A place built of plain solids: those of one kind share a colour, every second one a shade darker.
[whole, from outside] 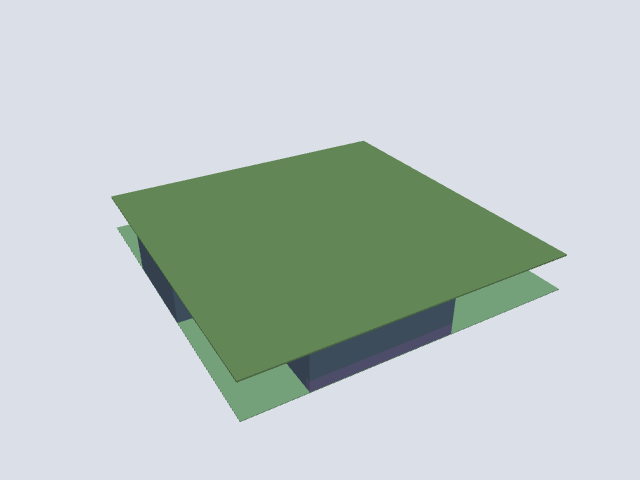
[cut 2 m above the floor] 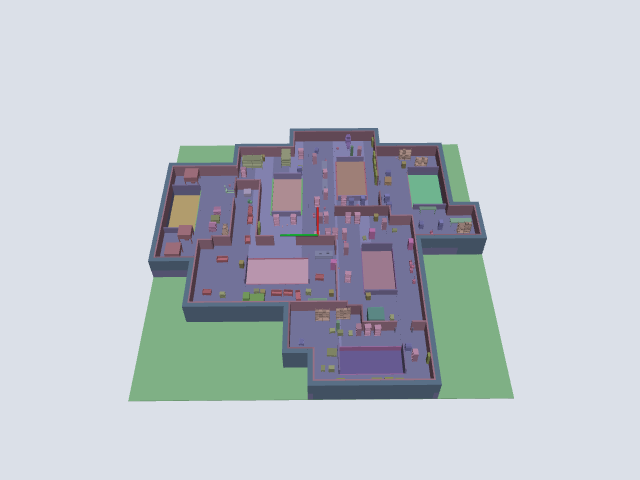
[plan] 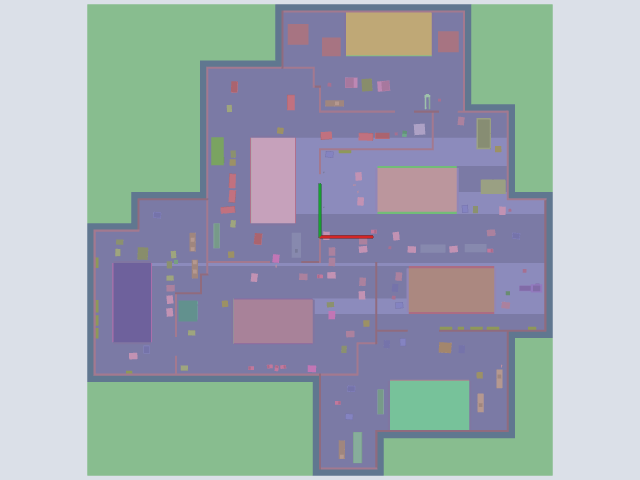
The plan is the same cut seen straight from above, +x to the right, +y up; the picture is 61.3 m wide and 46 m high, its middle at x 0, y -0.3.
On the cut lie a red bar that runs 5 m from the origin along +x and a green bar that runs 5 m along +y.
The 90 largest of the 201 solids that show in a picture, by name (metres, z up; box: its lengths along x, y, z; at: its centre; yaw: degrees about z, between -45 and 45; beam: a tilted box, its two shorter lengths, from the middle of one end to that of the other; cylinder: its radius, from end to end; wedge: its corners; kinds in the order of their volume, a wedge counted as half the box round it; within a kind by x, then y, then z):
{
 "floor_1": {"box": [2.4, 7.6, 1.5], "at": [-21.1, -6.3, -0.75]},
 "floor_2": {"box": [14.0, 0.2, 1.5], "at": [-15.3, -10.2, -0.75]},
 "floor_3": {"box": [11.4, 3.0, 1.5], "at": [-12.4, 2.8, -0.75]},
 "floor_4": {"box": [7.8, 4.2, 1.5], "at": [-12.2, -8.0, -0.75]},
 "floor_5": {"box": [4.8, 5.2, 1.5], "at": [-9.1, 6.9, -0.75]},
 "floor_6": {"box": [29.0, 0.2, 1.5], "at": [-7.8, -13.8, -0.75]},
 "floor_7": {"box": [24.6, 3.1, 1.5], "at": [-3.8, -4.35, -0.75]},
 "floor_8": {"box": [41.0, 3.4, 1.5], "at": [-1.8, -12.0, -0.75]},
 "floor_9": {"box": [6.8, 4.2, 1.5], "at": [-0.9, 19.4, -0.75]},
 "floor_10": {"box": [44.6, 3.8, 1.5], "at": [0.0, -0.6, -0.75]},
 "floor_11": {"box": [26.0, 4.2, 1.5], "at": [1.5, 14.8, -0.75]},
 "floor_12": {"box": [7.8, 4.6, 1.5], "at": [1.6, 4.5, -0.75]},
 "floor_13": {"box": [6.8, 3.6, 1.5], "at": [2.7, -21.1, -0.75]},
 "floor_14": {"box": [7.4, 4.6, 1.5], "at": [3.0, -16.2, -0.75]},
 "floor_15": {"box": [38.4, 0.3, 1.5], "at": [3.1, -2.65, -0.75]},
 "floor_16": {"box": [30.2, 3.2, 1.5], "at": [3.6, 11.1, -0.75]},
 "floor_17": {"box": [9.2, 1.5, 1.5], "at": [3.9, -6.65, -0.75]},
 "floor_18": {"box": [18.8, 0.4, 1.5], "at": [5.1, 17.1, -0.75]},
 "floor_19": {"box": [18.8, 0.8, 1.5], "at": [5.1, 21.9, -0.75]},
 "floor_20": {"box": [21.0, 2.7, 1.5], "at": [8.2, 8.15, -0.75]},
 "floor_21": {"box": [19.4, 0.8, 1.5], "at": [9.0, -18.9, -0.75]},
 "floor_22": {"box": [19.4, 0.6, 1.5], "at": [9.0, -10.0, -0.75]},
 "floor_23": {"box": [24.6, 0.9, 1.5], "at": [10.0, 1.75, -0.75]},
 "floor_24": {"box": [23.0, 2.3, 1.5], "at": [10.8, -8.55, -0.75]},
 "floor_25": {"box": [3.8, 4.2, 1.5], "at": [12.6, 19.4, -0.75]},
 "floor_26": {"box": [5.6, 2.5, 1.5], "at": [15.9, 5.55, -0.75]},
 "floor_27": {"box": [4.4, 4.8, 1.5], "at": [16.5, -16.1, -0.75]},
 "floor_28": {"box": [9.2, 2.1, 1.5], "at": [17.7, 3.25, -0.75]},
 "floor_29": {"box": [5.6, 4.6, 1.5], "at": [19.5, -5.1, -0.75]},
 "wall_rim_1": {"box": [0.6, 14.0, 5.0], "at": [-22.0, -6.3, 1.0]},
 "wall_rim_2": {"box": [4.8, 0.6, 5.0], "at": [-19.9, 1.0, 1.0]},
 "wall_rim_3": {"box": [0.6, 2.4, 5.0], "at": [-17.8, 2.5, 1.0]},
 "wall_rim_4": {"box": [7.2, 0.6, 5.0], "at": [-14.5, 4.0, 1.0]},
 "wall_rim_5": {"box": [22.2, 0.6, 5.0], "at": [-11.2, -13.6, 1.0]},
 "wall_rim_6": {"box": [0.6, 12.0, 5.0], "at": [-11.2, 10.3, 1.0]},
 "wall_rim_7": {"box": [7.8, 0.6, 5.0], "at": [-7.6, 16.6, 1.0]},
 "wall_rim_8": {"box": [0.6, 4.8, 5.0], "at": [-4.0, 19.3, 1.0]},
 "wall_rim_9": {"box": [0.6, 8.4, 5.0], "at": [-0.4, -18.1, 1.0]},
 "wall_rim_10": {"box": [6.8, 0.6, 5.0], "at": [2.7, -22.6, 1.0]},
 "wall_rim_11": {"box": [18.8, 0.6, 5.0], "at": [5.1, 22.0, 1.0]},
 "wall_rim_12": {"box": [0.6, 3.0, 5.0], "at": [5.8, -20.8, 1.0]},
 "wall_rim_13": {"box": [13.2, 0.6, 5.0], "at": [12.1, -19.0, 1.0]},
 "wall_rim_14": {"box": [0.6, 9.0, 5.0], "at": [14.2, 17.2, 1.0]},
 "wall_rim_15": {"box": [4.8, 0.6, 5.0], "at": [16.3, 12.4, 1.0]},
 "wall_rim_16": {"box": [0.6, 9.0, 5.0], "at": [18.4, -14.2, 1.0]},
 "wall_rim_17": {"box": [0.6, 7.8, 5.0], "at": [18.4, 8.2, 1.0]},
 "wall_rim_18": {"box": [4.2, 0.6, 5.0], "at": [20.2, -9.4, 1.0]},
 "wall_rim_19": {"box": [4.2, 0.6, 5.0], "at": [20.2, 4.0, 1.0]},
 "wall_rim_20": {"box": [0.6, 12.8, 5.0], "at": [22.0, -2.7, 1.0]},
 "ceil_all_1": {"box": [44.6, 45.2, 0.2], "at": [0.0, -0.3, 3.6]},
 "wall_1": {"box": [0.2, 14.0, 5.0], "at": [-21.6, -6.3, 1.0]},
 "wall_2": {"box": [4.4, 0.2, 5.0], "at": [-19.5, 0.6, 1.0]},
 "wall_3": {"box": [0.2, 3.2, 5.0], "at": [-17.4, 2.1, 1.0]},
 "wall_4": {"box": [6.8, 0.2, 5.0], "at": [-14.1, 3.6, 1.0]},
 "wall_5": {"box": [0.2, 4.3, 5.0], "at": [-13.8, -7.45, 1.0]},
 "wall_6": {"box": [0.2, 20.0, 5.0], "at": [-10.8, 6.3, 1.0]},
 "wall_7": {"box": [25.4, 0.2, 5.0], "at": [-9.0, -13.2, 1.0]},
 "wall_8": {"box": [6.1, 0.2, 5.0], "at": [-7.85, -2.4, 1.0]},
 "wall_9": {"box": [10.4, 0.2, 5.0], "at": [-5.7, 16.2, 1.0]},
 "wall_10": {"box": [0.2, 5.6, 5.0], "at": [-3.6, 18.9, 1.0]},
 "wall_11": {"box": [0.2, 9.2, 5.0], "at": [0.0, -17.7, 1.0]},
 "wall_12": {"box": [0.2, 5.5, 5.0], "at": [0.0, 0.25, 1.0]},
 "wall_13": {"box": [5.6, 0.2, 5.0], "at": [2.7, -22.2, 1.0]},
 "wall_14": {"box": [7.3, 0.2, 5.0], "at": [3.55, 12.0, 1.0]},
 "wall_15": {"box": [17.6, 0.2, 5.0], "at": [5.1, 21.6, 1.0]},
 "wall_16": {"box": [0.2, 3.8, 5.0], "at": [5.4, -20.4, 1.0]},
 "wall_17": {"box": [0.2, 7.9, 5.0], "at": [5.4, -6.35, 1.0]},
 "wall_18": {"box": [11.0, 0.2, 5.0], "at": [5.4, 8.4, 1.0]},
 "wall_19": {"box": [0.2, 3.8, 5.0], "at": [10.8, 10.2, 1.0]},
 "wall_20": {"box": [12.8, 0.2, 5.0], "at": [11.7, -18.6, 1.0]},
 "wall_21": {"box": [0.2, 9.8, 5.0], "at": [13.8, 16.8, 1.0]},
 "wall_22": {"box": [4.9, 0.2, 5.0], "at": [15.65, 12.0, 1.0]},
 "wall_23": {"box": [10.3, 0.2, 5.0], "at": [16.55, -9.0, 1.0]},
 "wall_24": {"box": [0.2, 9.8, 5.0], "at": [18.0, -13.8, 1.0]},
 "wall_25": {"box": [0.2, 8.6, 5.0], "at": [18.0, 7.8, 1.0]},
 "wall_26": {"box": [3.8, 0.2, 5.0], "at": [19.8, 3.6, 1.0]},
 "wall_27": {"box": [0.2, 12.8, 5.0], "at": [21.6, -2.7, 1.0]},
 "floor_base_1": {"box": [44.6, 45.2, 0.1], "at": [0.0, -0.3, -1.55]},
 "floor_belt_bed_1": {"box": [8.2, 4.2, 1.5], "at": [12.6, -5.1, -0.75]},
 "floor_plant_bed_1": {"box": [4.2, 8.2, 1.34], "at": [-4.5, 5.4, -0.83]},
 "floor_cooler_base_1": {"box": [7.6, 4.2, 1.3], "at": [9.3, 4.5, -0.85]},
 "floor_dock_well_1": {"box": [7.6, 4.7, 0.86], "at": [10.5, -16.15, -1.07]},
 "floor_oven_bed_1": {"box": [7.6, 4.2, 0.86], "at": [-4.5, -8.1, -1.07]},
 "silo_1": {"box": [2.0, 2.0, 2.05], "at": [-2.1, 19.4, 2.17]},
 "silo_2": {"box": [1.8, 1.8, 1.85], "at": [1.1, 18.2, 2.08]},
 "silo_3": {"box": [2.0, 2.0, 1.95], "at": [12.3, 18.7, 2.12]},
 "floor_pallet_well_1": {"box": [3.6, 7.6, 0.62], "at": [-18.0, -6.3, -1.19]},
 "floor_tanker_bay_1": {"box": [8.2, 4.1, 0.42], "at": [6.6, 19.45, -1.29]},
 "rackoven_1": {"box": [1.8, 2.0, 2.3], "at": [-12.65, -7.1, 1.25]},
 "machine_1": {"box": [1.2, 2.7, 1.25], "at": [-9.83, 8.2, 0.88]}
}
